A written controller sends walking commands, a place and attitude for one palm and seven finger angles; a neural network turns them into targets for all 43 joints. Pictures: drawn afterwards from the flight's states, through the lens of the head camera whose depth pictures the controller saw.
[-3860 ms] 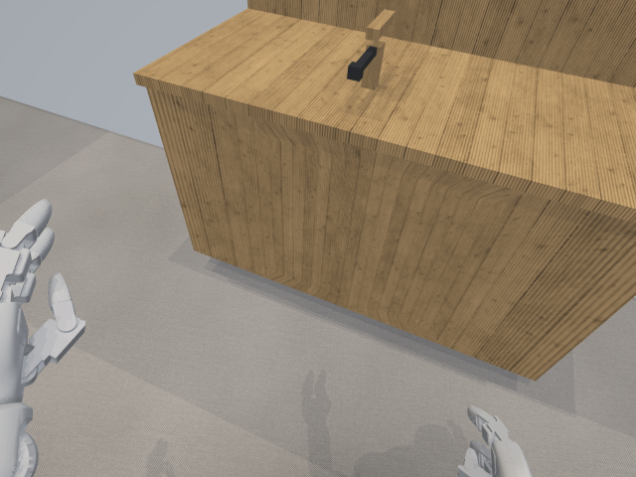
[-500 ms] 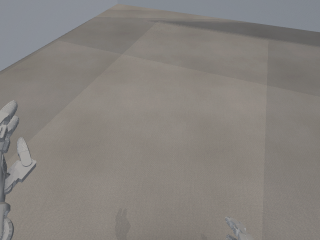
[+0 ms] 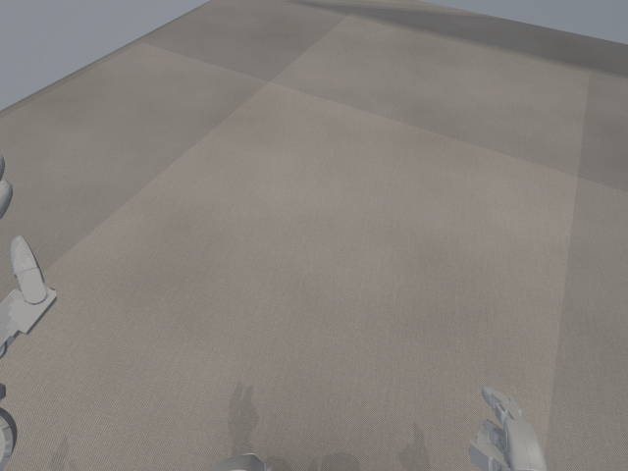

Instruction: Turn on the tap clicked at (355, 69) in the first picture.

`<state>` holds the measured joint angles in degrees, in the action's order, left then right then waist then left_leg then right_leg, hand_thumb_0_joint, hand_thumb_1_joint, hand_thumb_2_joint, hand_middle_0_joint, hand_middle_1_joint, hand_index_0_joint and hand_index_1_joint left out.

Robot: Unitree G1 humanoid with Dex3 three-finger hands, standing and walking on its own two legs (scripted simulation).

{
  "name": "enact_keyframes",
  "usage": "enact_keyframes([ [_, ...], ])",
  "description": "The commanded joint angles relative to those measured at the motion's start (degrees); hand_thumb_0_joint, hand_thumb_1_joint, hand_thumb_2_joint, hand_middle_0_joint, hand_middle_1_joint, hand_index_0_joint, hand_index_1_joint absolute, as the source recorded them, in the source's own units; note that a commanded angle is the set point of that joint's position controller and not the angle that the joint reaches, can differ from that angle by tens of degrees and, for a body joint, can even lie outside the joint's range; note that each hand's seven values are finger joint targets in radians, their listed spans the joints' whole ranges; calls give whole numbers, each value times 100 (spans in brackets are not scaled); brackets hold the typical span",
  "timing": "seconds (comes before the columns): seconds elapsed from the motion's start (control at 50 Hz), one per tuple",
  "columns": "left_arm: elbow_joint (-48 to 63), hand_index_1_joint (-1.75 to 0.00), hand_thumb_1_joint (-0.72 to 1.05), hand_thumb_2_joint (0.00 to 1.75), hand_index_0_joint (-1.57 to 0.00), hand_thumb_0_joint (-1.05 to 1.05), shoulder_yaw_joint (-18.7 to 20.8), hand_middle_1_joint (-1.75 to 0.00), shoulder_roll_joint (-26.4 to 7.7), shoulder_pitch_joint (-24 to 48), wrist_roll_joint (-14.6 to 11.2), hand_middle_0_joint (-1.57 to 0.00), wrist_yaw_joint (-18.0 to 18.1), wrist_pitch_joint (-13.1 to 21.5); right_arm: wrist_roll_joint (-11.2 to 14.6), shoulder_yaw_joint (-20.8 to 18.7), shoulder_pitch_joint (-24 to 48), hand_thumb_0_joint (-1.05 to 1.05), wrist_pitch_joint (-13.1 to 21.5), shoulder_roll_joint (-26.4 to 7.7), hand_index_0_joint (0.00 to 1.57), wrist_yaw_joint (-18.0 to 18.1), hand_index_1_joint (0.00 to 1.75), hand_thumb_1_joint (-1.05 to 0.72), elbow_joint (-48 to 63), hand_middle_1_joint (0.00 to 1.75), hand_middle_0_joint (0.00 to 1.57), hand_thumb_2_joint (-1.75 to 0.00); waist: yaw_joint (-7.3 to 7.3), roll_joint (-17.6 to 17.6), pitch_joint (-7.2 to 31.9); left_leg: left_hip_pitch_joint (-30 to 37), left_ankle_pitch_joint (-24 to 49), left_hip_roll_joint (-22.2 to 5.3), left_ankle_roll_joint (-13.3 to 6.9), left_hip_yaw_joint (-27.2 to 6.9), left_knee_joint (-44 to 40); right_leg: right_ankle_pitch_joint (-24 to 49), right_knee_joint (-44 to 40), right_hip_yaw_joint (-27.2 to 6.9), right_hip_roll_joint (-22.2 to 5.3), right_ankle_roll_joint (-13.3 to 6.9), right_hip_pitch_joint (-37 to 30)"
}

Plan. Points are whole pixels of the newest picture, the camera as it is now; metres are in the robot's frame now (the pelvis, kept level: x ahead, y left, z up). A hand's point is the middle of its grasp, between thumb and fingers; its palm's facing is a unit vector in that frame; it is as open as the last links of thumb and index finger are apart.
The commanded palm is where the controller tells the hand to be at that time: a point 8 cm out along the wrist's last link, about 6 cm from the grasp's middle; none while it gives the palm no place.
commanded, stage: walk around to get in front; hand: left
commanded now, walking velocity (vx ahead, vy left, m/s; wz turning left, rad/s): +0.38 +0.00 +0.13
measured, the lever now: out of the picture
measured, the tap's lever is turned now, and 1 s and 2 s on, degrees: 0 0 0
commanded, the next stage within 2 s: turn to face it in 1.10 s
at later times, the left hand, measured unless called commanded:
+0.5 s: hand (164, 202) +0.34 +0.19 +0.18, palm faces +0.49 -0.78 -0.40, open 7.4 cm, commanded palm +0.27 +0.23 +0.20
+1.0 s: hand (160, 101) +0.47 +0.22 +0.22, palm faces +0.53 -0.72 -0.44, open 7.4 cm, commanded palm +0.41 +0.26 +0.20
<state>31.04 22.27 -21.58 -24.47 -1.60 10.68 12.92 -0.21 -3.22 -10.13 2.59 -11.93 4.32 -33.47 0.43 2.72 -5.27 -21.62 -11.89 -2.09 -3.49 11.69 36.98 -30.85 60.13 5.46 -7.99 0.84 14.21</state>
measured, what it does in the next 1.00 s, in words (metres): walks ahead: right foot, then left foot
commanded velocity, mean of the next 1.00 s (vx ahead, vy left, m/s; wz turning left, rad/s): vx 0.37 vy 0.00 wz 0.21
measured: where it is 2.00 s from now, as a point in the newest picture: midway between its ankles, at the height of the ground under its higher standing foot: (331, 387)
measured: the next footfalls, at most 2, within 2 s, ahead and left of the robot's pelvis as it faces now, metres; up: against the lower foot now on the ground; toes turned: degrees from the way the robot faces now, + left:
right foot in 0.32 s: +0.18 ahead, -0.16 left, +0.00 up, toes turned -7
left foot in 0.74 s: +0.34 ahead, +0.09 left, +0.00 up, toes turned +19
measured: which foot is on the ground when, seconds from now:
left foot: down 0.00-0.32, up 0.34-0.72, down 0.74-1.00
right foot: up 0.00-0.30, down 0.32-0.74, up 0.76-1.00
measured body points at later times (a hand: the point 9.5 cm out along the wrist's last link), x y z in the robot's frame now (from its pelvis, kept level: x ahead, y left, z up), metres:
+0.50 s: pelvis +0.14 -0.06 +0.02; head +0.17 -0.09 +0.47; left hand +0.31 +0.23 +0.20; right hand +0.33 -0.30 -0.09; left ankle +0.12 +0.07 -0.61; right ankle +0.14 -0.15 -0.71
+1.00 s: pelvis +0.31 -0.04 +0.02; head +0.34 -0.04 +0.47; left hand +0.44 +0.26 +0.24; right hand +0.51 -0.19 -0.08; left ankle +0.31 +0.07 -0.71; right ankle +0.37 -0.17 -0.67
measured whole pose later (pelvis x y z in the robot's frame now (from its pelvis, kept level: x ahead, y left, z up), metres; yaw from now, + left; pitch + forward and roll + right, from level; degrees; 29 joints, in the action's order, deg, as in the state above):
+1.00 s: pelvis +0.31 -0.04 +0.02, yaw +11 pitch +0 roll +0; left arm 35.1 22.0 -21.7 -27.9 -2.1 8.0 12.8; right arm 0.2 1.6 -11.4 5.5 -5.6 1.8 -34.3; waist 0.3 -0.7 -4.0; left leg -16.3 -13.6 -3.6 -0.9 6.8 29.7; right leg -20.6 50.3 6.3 -7.0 2.4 27.9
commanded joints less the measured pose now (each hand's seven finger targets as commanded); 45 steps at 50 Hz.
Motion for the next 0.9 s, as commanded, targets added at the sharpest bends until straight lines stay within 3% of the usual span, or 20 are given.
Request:
enact_keyframes([
  [0.0, 1297, -30, 90, 90, -20, 0, 773, -30, -1323, 757, 26, -20, -31, 363, 83, -69, 351, 0, 333, -624, 20, -96, 30, -90, 738, 30, 20, -90, -116, -1268, 1019, 1654, 126, -2118, -1233, -3413, -2015, 98, 1759, -636, -14, 46, 2356],
  [0.04, 1783, -30, 90, 90, -20, 0, 822, -30, -1248, 343, 6, -20, -52, 415, 98, -37, 371, 0, 394, -526, 20, -113, 30, -90, 701, 30, 20, -90, 23, -1545, 994, 1320, -17, -1727, -943, -2384, -1999, 452, 1144, -425, -69, 93, 2227],
  [0.12, 1606, -30, 90, 90, -20, 0, 744, -30, -886, -257, -66, -20, -109, 452, 84, 31, 351, 0, 592, -489, 20, -197, 30, -90, 663, 30, 20, -90, 31, -1797, 1011, 380, -568, -1366, -600, -1330, -2379, 1233, -526, 109, 59, 151, 1058],
  [0.26, 142, -30, 90, 90, -20, 0, 348, -30, -581, 280, 15, -20, -154, 184, 74, 55, 245, 0, 490, -497, 20, 13, 30, -90, 520, 30, 20, -90, 59, -875, 940, 115, -1587, -1122, -248, -939, -1071, 1148, -2891, 666, 549, 195, -402],
  [0.28, 111, -30, 90, 90, -20, 0, 319, -30, -664, 467, 52, -20, -142, 126, 96, 82, 226, 0, 446, -400, 20, 22, 30, -90, 508, 30, 20, -90, 77, -117, 1063, -135, -1595, -809, -119, -712, 128, 919, -3504, 90, 228, 16, -790],
  [0.3, 129, -30, 90, 90, -20, 0, 355, -30, -872, 641, 117, -20, -117, 63, 117, 94, 257, 0, 395, -268, 20, 10, 30, -90, 565, 30, 20, -90, 91, 1590, 1164, -1347, -1825, -131, 135, -324, 2079, 610, -4212, -2164, -1067, -590, -1441],
  [0.32, 93, -30, 90, 90, -20, 0, 414, -30, -1030, 654, 55, -20, -99, -29, 110, 113, 549, 0, 443, -408, 20, 19, 30, -90, 644, 30, 20, -90, 221, 1843, 970, -2317, -2116, 161, 272, -913, 3337, 1026, -4603, -3659, -1895, -1064, -1667],
  [0.34, 505, -30, 90, 90, -20, 0, 347, -30, -1015, 1092, 13, -20, -98, 51, 70, 122, 605, 0, 487, -467, 20, -5, 30, -90, 594, 30, 20, -90, 125, 1036, 852, -2462, -1675, -90, 360, -1303, 3887, 1159, -4706, -3462, -2055, -1152, -1557],
  [0.36, 553, -30, 90, 90, -20, 0, 276, -30, -989, 1170, 33, -20, -130, 132, 72, 90, 461, 0, 516, -494, 20, -20, 30, -90, 500, 30, 20, -90, 21, 716, 740, -2326, -1242, -265, 416, -1395, 4023, 1171, -4643, -3085, -1794, -1072, -1288],
  [0.44, 1111, -30, 90, 90, -20, 0, 486, -30, -1177, 767, 71, -20, -89, 316, 60, 88, 657, 0, 312, -576, 20, -37, 30, -90, 461, 30, 20, -90, -3, 206, 553, -2227, -691, -421, 520, -1077, 3689, 2756, -4394, -975, -1354, -905, -1124],
  [0.52, 1321, -30, 90, 90, -20, 0, 892, -30, -1282, -44, -1, -20, 6, 401, 44, 1, 474, 0, 233, -465, 20, -86, 30, -90, 648, 30, 20, -90, 44, 94, 863, -1496, -408, -448, 465, -526, 1559, 3811, -4156, -148, -1159, -901, -1475],
  [0.6, 1345, -30, 90, 90, -20, 0, 977, -30, -1029, -619, -118, -20, 92, 363, 74, -35, 321, 0, 227, -368, 20, -121, 30, -90, 953, 30, 20, -90, 238, 462, 1032, -1071, -400, -177, 395, 76, 217, 4767, -3827, -102, -1109, -903, -1887],
  [0.66, 1207, -30, 90, 90, -20, 0, 844, -30, -937, -496, -123, -20, 129, 327, 65, -114, 53, 0, 217, -439, 20, -48, 30, -90, 927, 30, 20, -90, -17, 373, 1451, 585, 382, 307, 303, 506, -838, 5024, -2530, 419, -760, -544, -1417],
  [0.68, 1248, -30, 90, 90, -20, 0, 771, -30, -920, -300, -113, -20, 115, 363, 65, -170, -30, 0, 211, -510, 20, -10, 30, -90, 934, 30, 20, -90, -149, 89, 1704, 1480, 665, 258, 196, 342, -1056, 4753, -1637, 597, -593, -333, -993],
  [0.7, 1250, -30, 90, 90, -20, 0, 782, -30, -958, -185, -73, -20, 111, 424, 65, -199, -10, 0, 191, -602, 20, 10, 30, -90, 966, 30, 20, -90, -206, -785, 1939, 2565, 878, -300, -137, -618, -1077, 3615, -553, 667, -321, -110, 9],
  [0.72, 1174, -30, 90, 90, -20, 0, 601, -30, -771, -177, -125, -20, 62, 414, 53, -213, 88, 0, 217, -730, 20, -25, 30, -90, 959, 30, 20, -90, -159, -2029, 1869, 3167, 1934, -1794, -891, -3098, -1305, 232, 847, 378, 386, 72, 1511],
  [0.74, 1058, -30, 90, 90, -20, 0, 741, -30, -1116, 123, -60, -20, 80, 393, 51, -69, 113, 0, 256, -656, 20, -91, 30, -90, 992, 30, 20, -90, -168, -1531, 1634, 2815, 1990, -2385, -1393, -4300, -1638, -566, 1684, -287, 608, 5, 2092],
  [0.76, 621, -30, 90, 90, -20, 0, 730, -30, -1233, 337, -24, -20, -40, 299, 42, -37, 204, 0, 246, -719, 20, -113, 30, -90, 875, 30, 20, -90, -211, -1023, 1249, 2090, 996, -2426, -1441, -4242, -1912, -295, 1799, -646, 258, 6, 2309],
  [0.82, 1530, -30, 90, 90, -20, 0, 843, -30, -1352, 551, 15, -20, -107, 380, 124, -78, 341, 0, 311, -589, 20, -97, 30, -90, 719, 30, 20, -90, 9, -1307, 998, 1501, 191, -1810, -1103, -2771, -1916, 321, 1178, -534, -71, 92, 2350],
  [0.88, 1938, -30, 90, 90, -20, 0, 689, -30, -1008, -99, -63, -20, -127, 411, 101, 5, 313, 0, 522, -503, 20, -158, 30, -90, 714, 30, 20, -90, 61, -1704, 1093, 744, 159, -1406, -794, -1813, -2120, 933, -125, -134, -3, 139, 1420],
])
